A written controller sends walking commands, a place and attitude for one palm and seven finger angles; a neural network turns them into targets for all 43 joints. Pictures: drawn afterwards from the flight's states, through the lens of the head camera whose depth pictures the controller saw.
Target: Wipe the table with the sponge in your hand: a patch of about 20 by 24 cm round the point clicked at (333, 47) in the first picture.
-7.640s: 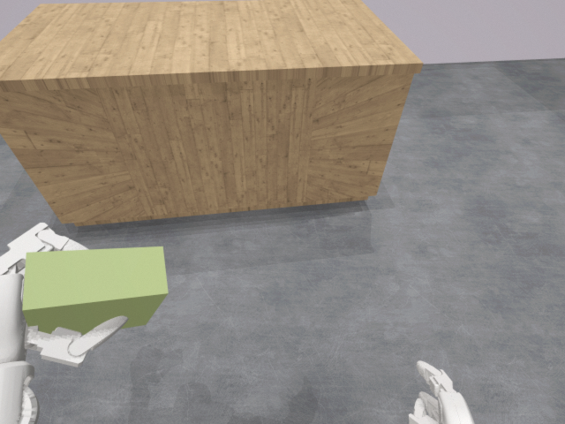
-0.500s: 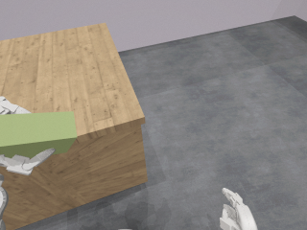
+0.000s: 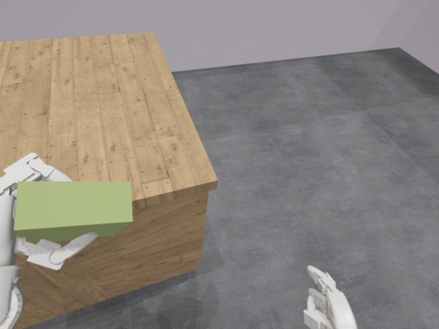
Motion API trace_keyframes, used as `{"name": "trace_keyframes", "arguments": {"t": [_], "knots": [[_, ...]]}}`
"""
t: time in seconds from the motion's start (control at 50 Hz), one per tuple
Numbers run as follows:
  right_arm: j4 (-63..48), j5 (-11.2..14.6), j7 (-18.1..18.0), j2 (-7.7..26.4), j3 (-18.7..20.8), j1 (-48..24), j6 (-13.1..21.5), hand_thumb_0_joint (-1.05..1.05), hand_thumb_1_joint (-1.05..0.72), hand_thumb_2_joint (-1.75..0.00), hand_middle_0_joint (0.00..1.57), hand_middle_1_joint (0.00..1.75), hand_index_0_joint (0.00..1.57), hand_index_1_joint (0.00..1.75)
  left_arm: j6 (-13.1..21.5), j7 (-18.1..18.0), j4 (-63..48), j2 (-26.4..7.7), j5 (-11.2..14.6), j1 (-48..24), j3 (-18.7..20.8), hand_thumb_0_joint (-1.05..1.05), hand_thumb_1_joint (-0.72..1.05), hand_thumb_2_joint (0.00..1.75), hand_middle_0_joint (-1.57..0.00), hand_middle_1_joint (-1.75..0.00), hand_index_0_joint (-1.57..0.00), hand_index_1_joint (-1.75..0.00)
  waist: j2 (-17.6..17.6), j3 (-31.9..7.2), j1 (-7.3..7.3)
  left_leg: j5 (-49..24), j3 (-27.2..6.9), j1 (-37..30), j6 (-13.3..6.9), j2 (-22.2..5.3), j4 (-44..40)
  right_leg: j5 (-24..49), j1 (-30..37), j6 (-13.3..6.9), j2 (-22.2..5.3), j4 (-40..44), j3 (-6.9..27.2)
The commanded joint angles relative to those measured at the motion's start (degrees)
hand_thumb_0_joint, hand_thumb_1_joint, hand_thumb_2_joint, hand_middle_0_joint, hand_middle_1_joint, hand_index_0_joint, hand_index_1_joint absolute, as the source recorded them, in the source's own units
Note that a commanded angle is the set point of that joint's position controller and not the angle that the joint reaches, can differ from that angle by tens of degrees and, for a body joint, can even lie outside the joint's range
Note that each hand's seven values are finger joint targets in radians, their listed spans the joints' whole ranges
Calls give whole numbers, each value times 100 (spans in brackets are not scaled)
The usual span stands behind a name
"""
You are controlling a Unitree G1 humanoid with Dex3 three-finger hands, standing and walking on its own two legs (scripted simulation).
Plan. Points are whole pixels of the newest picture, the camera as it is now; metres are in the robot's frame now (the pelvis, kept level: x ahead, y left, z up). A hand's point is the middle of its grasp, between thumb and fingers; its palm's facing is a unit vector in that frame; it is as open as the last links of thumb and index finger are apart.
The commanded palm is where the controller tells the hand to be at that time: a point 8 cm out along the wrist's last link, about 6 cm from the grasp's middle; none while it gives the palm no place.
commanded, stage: come to a stop and stand still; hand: left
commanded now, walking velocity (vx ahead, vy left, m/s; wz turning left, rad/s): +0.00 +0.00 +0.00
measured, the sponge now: (90, 213) +0.23 +0.22 +0.13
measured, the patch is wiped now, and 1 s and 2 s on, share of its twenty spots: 0.00 0.00 0.00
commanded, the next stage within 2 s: look again from close up in 0.36 s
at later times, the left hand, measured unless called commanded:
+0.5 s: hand (54, 202) +0.24 +0.26 +0.14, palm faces +0.36 -0.86 -0.37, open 9.6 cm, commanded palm +0.18 +0.29 +0.17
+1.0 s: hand (61, 212) +0.22 +0.24 +0.15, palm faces +0.37 -0.85 -0.38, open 9.6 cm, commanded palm +0.16 +0.28 +0.17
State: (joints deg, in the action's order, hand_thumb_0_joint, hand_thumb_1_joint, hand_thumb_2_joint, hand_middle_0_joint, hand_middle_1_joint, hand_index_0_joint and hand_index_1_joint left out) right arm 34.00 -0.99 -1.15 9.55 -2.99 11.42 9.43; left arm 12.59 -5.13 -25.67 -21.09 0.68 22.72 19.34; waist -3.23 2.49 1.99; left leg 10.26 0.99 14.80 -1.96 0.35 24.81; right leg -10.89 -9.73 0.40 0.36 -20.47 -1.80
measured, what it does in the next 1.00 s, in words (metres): stands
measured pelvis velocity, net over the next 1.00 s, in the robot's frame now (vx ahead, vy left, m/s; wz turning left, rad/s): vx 0.01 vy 0.00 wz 0.02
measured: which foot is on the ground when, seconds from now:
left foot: down 0.00-1.00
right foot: down 0.00-1.00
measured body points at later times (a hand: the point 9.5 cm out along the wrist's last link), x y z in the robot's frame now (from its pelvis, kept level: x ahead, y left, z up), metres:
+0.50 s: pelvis +0.02 +0.01 +0.00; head +0.04 +0.04 +0.45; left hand +0.21 +0.30 +0.16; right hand +0.20 -0.21 -0.07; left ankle +0.03 +0.09 -0.74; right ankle +0.00 -0.13 -0.74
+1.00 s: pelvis +0.01 +0.00 +0.00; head +0.02 +0.00 +0.45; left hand +0.20 +0.29 +0.17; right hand +0.19 -0.23 -0.08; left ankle +0.03 +0.09 -0.74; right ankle +0.00 -0.13 -0.74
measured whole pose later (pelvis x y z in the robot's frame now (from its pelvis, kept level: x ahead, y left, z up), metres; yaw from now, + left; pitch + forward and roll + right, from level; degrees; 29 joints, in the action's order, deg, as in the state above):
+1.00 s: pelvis +0.01 +0.00 +0.00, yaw +1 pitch +0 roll -2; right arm 33.3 -0.1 -2.9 12.1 -1.2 12.2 4.1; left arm 9.7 -5.8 -24.2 -20.2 2.4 25.5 18.1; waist 0.7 0.6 0.8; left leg 11.0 -0.2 14.1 -1.8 0.5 25.0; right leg -11.6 -8.1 0.2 0.4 -19.6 -2.9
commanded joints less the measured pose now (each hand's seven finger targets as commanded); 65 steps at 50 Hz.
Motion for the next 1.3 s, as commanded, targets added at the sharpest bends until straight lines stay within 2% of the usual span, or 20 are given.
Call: {"name": "trace_keyframes", "arguments": {"t": [0.0, 0.04, 0.08, 0.14, 0.22, 0.28, 0.4, 0.44, 0.72, 0.74, 0.84, 0.94, 1.02, 1.04, 1.08, 1.12, 1.16, 1.2, 1.24, 1.28], "knots": [[-853, 19, -119, 882, 396, -480, 183, 0, -90, -90, 20, 30, 20, 30, 279, -153, -1406, -1005, 134, -643, 644, 0, 10, 130, -120, -160, -120, -160, 823, -1128, -30, -1141, -441, -699, 176, -273, -454, 897, 257, -94, -49, 133, 175], [-897, 15, -131, 861, 378, -539, 144, 0, -90, -90, 20, 30, 20, 30, 251, -146, -1522, -1064, 157, -621, 699, 0, 10, 130, -120, -160, -120, -160, 862, -1244, -31, -1584, -410, -834, 204, -271, -372, 1077, 289, -86, -55, 62, 118], [-929, 34, -122, 853, 377, -522, 96, 0, -90, -90, 20, 30, 20, 30, 217, -136, -1498, -955, 195, -511, 620, 0, 10, 130, -120, -160, -120, -160, 846, -1277, -33, -1812, -379, -914, 221, -272, -313, 1177, 291, -71, -43, 75, 97], [-949, 33, -133, 861, 384, -547, 23, 0, -90, -90, 20, 30, 20, 30, 170, -150, -1481, -972, 206, -410, 646, 0, 10, 130, -120, -160, -120, -160, 909, -1289, -34, -1866, -361, -940, 257, -259, -325, 1215, 310, -71, -53, 75, 71], [-982, 64, -134, 870, 411, -532, -87, 0, -90, -90, 20, 30, 20, 30, 112, -160, -1291, -881, 234, -240, 604, 0, 10, 130, -120, -160, -120, -160, 695, -1218, -45, -1709, -350, -841, 260, -253, -335, 1226, 323, -63, -79, 175, 87], [-996, 68, -166, 886, 424, -537, -142, 0, -90, -90, 20, 30, 20, 30, 99, -184, -1397, -917, 228, -273, 610, 0, 10, 130, -120, -160, -120, -160, 833, -1265, -53, -1848, -331, -873, 280, -240, -317, 1326, 357, -68, -75, 127, 75], [-1036, 81, -206, 914, 442, -548, -184, 0, -90, -90, 20, 30, 20, 30, 107, -210, -1424, -950, 250, -245, 616, 0, 10, 130, -120, -160, -120, -160, 838, -1172, -53, -1578, -356, -738, 273, -207, -379, 1143, 387, -66, -95, 185, 63], [-1029, 85, -221, 928, 447, -577, -187, 0, -90, -90, 20, 30, 20, 30, 120, -221, -1516, -997, 238, -331, 634, 0, 10, 130, -120, -160, -120, -160, 958, -1131, -62, -1438, -377, -709, 298, -208, -449, 991, 375, -69, -89, 162, 42], [-983, 97, -260, 924, 455, -531, -209, 0, -90, -90, 20, 30, 20, 30, 117, -222, -1124, -886, 250, -184, 572, 0, 10, 130, -120, -160, -120, -160, 614, -898, -56, -371, -419, -453, 235, -179, -668, 465, 283, -69, -98, 396, 135], [-988, 96, -274, 928, 455, -566, -219, 0, -90, -90, 20, 30, 20, 30, 110, -216, -1196, -901, 244, -291, 558, 0, 10, 130, -120, -160, -120, -160, 680, -842, -80, -315, -383, -467, 246, -151, -666, 392, 199, -73, -105, 441, 138], [-988, 104, -283, 924, 456, -569, -241, 0, -90, -90, 20, 30, 20, 30, 95, -219, -1223, -956, 241, -359, 592, 0, 10, 130, -120, -160, -120, -160, 662, -867, -80, -389, -351, -517, 224, -102, -629, 442, 221, -68, -108, 495, 137], [-955, 79, -252, 969, 522, -555, -249, 0, -90, -90, 20, 30, 20, 30, 98, -220, -1191, -963, 248, -245, 574, 0, 10, 130, -120, -160, -120, -160, 551, -880, -126, 288, -287, -343, 87, -44, -285, -294, 138, -152, -319, 472, 250], [-938, 88, -238, 961, 553, -537, -257, 0, -90, -90, 20, 30, 20, 30, 96, -238, -1136, -961, 266, -176, 591, 0, 10, 130, -120, -160, -120, -160, 253, -693, -129, 510, -248, -62, -6, 13, 221, -946, -67, -305, -589, 443, 593], [-912, 100, -235, 987, 568, -544, -275, 0, -90, -90, 20, 30, 20, 30, 95, -249, -1180, -979, 271, -274, 587, 0, 10, 130, -120, -160, -120, -160, 296, -635, -160, 506, -241, -25, 5, 16, 360, -1057, -149, -360, -686, 389, 661], [-901, 120, -218, 977, 571, -520, -265, 0, -90, -90, 20, 30, 20, 30, 127, -256, -1257, -992, 262, -315, 600, 0, 10, 130, -120, -160, -120, -160, 388, -606, -161, 289, -254, -65, -23, -10, 439, -762, -203, -401, -713, 97, 661], [-912, 134, -199, 1007, 577, -531, -242, 0, -90, -90, 20, 30, 20, 30, 171, -261, -1377, -1004, 255, -421, 602, 0, 10, 130, -120, -160, -120, -160, 635, -655, -160, -4, -425, -131, -79, -120, 324, -344, -178, -347, -576, -414, 449], [-923, 142, -209, 1031, 553, -527, -222, 0, -90, -90, 20, 30, 20, 30, 205, -268, -1438, -1017, 251, -428, 645, 0, 10, 130, -120, -160, -120, -160, 1089, -685, -151, -141, -997, -168, -242, -443, -78, -139, -247, -180, -246, -1175, 17], [-952, 136, -192, 1031, 561, -480, -176, 0, -90, -90, 20, 30, 20, 30, 279, -278, -1545, -1046, 222, -373, 717, 0, 10, 130, -120, -160, -120, -160, 1274, -826, -127, -522, -1375, -224, -412, -703, -123, -152, -315, -121, -148, -1558, -142], [-940, 127, -165, 1002, 550, -470, -143, 0, -90, -90, 20, 30, 20, 30, 332, -277, -1555, -1041, 208, -284, 728, 0, 10, 130, -120, -160, -120, -160, 1194, -878, -115, -863, -1217, -17, -380, -660, 118, -56, -48, -182, -249, -1333, -102], [-932, 142, -113, 999, 569, -428, -148, 0, -90, -90, 20, 30, 20, 30, 363, -290, -1432, -1020, 199, -88, 772, 0, 10, 130, -120, -160, -120, -160, 707, -971, -99, -1017, -799, 493, -222, -450, 644, 647, 568, -342, -497, -1094, 195]]}}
